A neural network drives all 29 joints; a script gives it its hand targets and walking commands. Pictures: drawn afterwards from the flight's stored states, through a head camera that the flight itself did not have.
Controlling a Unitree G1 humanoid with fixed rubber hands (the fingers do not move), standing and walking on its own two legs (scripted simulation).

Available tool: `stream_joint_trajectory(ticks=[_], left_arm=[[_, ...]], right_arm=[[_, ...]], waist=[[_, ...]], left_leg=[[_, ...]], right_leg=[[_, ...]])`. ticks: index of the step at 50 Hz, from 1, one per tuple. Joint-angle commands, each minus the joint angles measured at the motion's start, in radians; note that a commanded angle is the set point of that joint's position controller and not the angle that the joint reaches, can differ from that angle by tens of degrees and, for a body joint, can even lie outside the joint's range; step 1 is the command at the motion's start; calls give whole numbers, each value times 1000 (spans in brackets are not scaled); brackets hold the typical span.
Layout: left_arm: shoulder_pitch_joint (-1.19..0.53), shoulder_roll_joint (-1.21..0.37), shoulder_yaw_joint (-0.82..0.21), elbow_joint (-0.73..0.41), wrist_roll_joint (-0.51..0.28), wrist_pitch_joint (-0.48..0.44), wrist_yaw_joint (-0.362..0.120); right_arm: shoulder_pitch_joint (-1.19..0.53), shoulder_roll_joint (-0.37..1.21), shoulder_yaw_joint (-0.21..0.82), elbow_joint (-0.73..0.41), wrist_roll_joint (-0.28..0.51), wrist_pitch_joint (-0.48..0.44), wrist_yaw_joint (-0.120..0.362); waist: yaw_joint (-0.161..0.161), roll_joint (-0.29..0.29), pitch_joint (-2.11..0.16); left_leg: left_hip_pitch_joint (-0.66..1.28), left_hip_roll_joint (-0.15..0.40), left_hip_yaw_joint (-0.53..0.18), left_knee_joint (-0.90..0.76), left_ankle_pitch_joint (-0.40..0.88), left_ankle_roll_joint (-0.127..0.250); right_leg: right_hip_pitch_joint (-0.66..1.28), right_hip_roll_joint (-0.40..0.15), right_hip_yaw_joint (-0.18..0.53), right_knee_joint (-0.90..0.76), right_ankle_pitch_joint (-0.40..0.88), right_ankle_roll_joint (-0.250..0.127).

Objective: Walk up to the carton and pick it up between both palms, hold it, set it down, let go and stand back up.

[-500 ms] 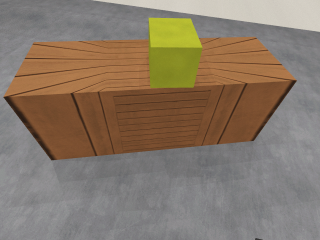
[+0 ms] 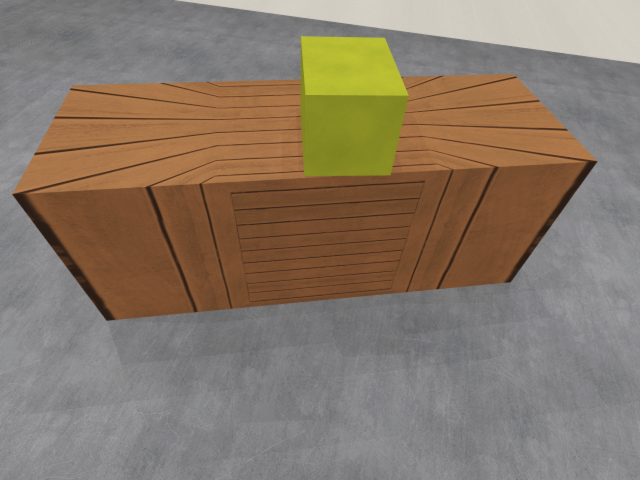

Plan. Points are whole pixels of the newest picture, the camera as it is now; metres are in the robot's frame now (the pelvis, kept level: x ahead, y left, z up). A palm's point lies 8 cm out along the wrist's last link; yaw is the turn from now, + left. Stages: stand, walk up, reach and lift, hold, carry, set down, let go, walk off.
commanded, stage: stand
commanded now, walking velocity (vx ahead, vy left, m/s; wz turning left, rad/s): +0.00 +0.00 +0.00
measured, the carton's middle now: (345, 105) +1.01 -0.09 -0.07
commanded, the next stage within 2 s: walk up in 0.64 s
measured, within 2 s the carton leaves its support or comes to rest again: neither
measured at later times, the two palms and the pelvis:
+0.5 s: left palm out of the picture +0.09 +0.30 -0.12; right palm out of the picture +0.09 -0.29 -0.11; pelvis +0.01 +0.00 +0.00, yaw +0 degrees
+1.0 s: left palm out of the picture +0.12 +0.30 -0.12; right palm out of the picture +0.06 -0.33 -0.11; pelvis +0.02 -0.02 -0.01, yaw -2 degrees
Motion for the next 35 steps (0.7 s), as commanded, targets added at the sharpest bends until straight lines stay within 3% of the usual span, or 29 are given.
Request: stream_joint_trajectory(ticks=[1, 2, 3, 5, 6, 7, 9, 12, 17, 18, 19, 20, 22, 23, 24, 27, 28, 29, 30, 31, 32, 35], left_arm=[[-38, 209, 37, -55, -1, -14, 6], [-51, 193, 37, -48, 1, -13, 6], [-58, 228, 43, -48, 2, -15, 9], [-61, 200, 37, -43, 1, -15, 9], [-42, 195, 35, -46, -4, -19, 8], [-36, 198, 39, -49, -6, -21, 8], [-28, 212, 38, -42, -2, -18, 3], [-40, 198, 35, -48, -2, -12, 8], [-57, 221, 38, -43, 5, -12, 10], [-38, 213, 36, -52, -1, -12, 7], [-30, 215, 43, -37, 2, -15, 9], [-37, 225, 36, -36, 6, -18, 6], [-45, 210, 37, -40, -5, -12, 6], [-23, 203, 34, -46, 2, -9, 6], [-39, 204, 37, -46, -3, -10, 8], [-36, 198, 38, -47, -4, -11, 8], [-29, 185, 29, -45, -3, -7, 5], [-45, 212, 36, -53, 6, -9, 9], [-37, 236, 46, -44, 5, -10, 11], [-28, 204, 40, -47, -3, -11, 8], [-33, 213, 39, -45, -1, -11, 5], [-61, 212, 37, -50, 7, -9, 11]], right_arm=[[-46, -218, -30, -61, -1, -11, -7], [-63, -242, -36, -65, 2, -17, -9], [-47, -221, -32, -58, 3, -14, -3], [-26, -227, -36, -53, 2, -11, -4], [-39, -223, -31, -54, -1, -15, -9], [-37, -224, -29, -57, 1, -19, -9], [-53, -241, -40, -51, 4, -13, -12], [-61, -246, -43, -56, 5, -18, -11], [-58, -230, -38, -61, 0, -15, -9], [-67, -240, -37, -66, 2, -14, -12], [-58, -215, -33, -65, -2, -16, -12], [-29, -209, -30, -53, 2, -16, -13], [-28, -242, -41, -50, 3, -17, -12], [-35, -239, -37, -50, 8, -18, -12], [-40, -244, -34, -59, 5, -19, -11], [-36, -243, -38, -53, 5, -23, -10], [-56, -246, -40, -62, -2, -22, -10], [-56, -216, -39, -71, 4, -20, -13], [-34, -225, -31, -62, -3, -17, -13], [-33, -237, -36, -53, 6, -21, -16], [-27, -222, -25, -49, 6, -21, -13], [-42, -231, -34, -59, -3, -12, -12]], waist=[[-7, 9, -81], [-2, 36, -84], [-14, 4, -93], [-18, 1, -75], [-5, 57, -51], [-5, 8, -79], [11, 7, -97], [4, 57, -76], [-6, -8, -82], [14, 80, -74], [8, 69, -99], [-12, 16, -92], [-4, 29, -49], [0, -14, -76], [0, 27, -83], [-1, 16, -92], [4, 69, -88], [-9, 36, -98], [2, 7, -94], [12, 27, -104], [-8, 24, -106], [-13, 40, -66]], left_leg=[[35, 128, -107, -81, 142, 22], [9, 129, -112, -72, 144, 22], [10, 132, -117, -87, 153, 19], [22, 131, -106, -85, 173, 14], [-3, 133, -98, -78, 164, 25], [-13, 129, -119, -92, 153, 29], [19, 132, -112, -84, 170, 26], [15, 123, -101, -90, 185, 19], [37, 137, -113, -92, 193, 23], [29, 129, -97, -78, 223, 24], [31, 128, -91, -75, 198, 25], [32, 132, -109, -97, 182, 18], [13, 131, -109, -91, 184, 19], [28, 137, -107, -80, 212, 17], [16, 131, -108, -84, 223, 18], [18, 130, -107, -85, 198, 25], [1, 125, -106, -84, 220, 28], [20, 130, -99, -82, 240, 22], [7, 132, -104, -78, 251, 25], [11, 131, -103, -83, 225, 27], [18, 127, -99, -77, 221, 19], [26, 129, -101, -87, 196, 20]], right_leg=[[-42, -91, 74, -86, 96, -49], [-13, -100, 76, -97, 128, -50], [-6, -101, 72, -68, 143, -50], [-33, -99, 70, -76, 144, -41], [-20, -104, 90, -89, 143, -49], [7, -104, 78, -74, 133, -52], [0, -104, 77, -77, 149, -50], [-13, -106, 78, -71, 175, -44], [-17, -101, 68, -68, 148, -50], [-19, -101, 77, -80, 162, -52], [9, -109, 86, -87, 156, -57], [8, -105, 80, -68, 160, -55], [-20, -105, 89, -73, 169, -59], [-2, -104, 68, -74, 204, -52], [-2, -105, 66, -62, 188, -48], [-3, -103, 71, -57, 175, -50], [15, -104, 71, -63, 185, -47], [12, -103, 67, -59, 212, -50], [19, -101, 60, -42, 201, -50], [29, -105, 71, -61, 208, -53], [13, -106, 71, -54, 216, -51], [-21, -105, 72, -71, 175, -49]])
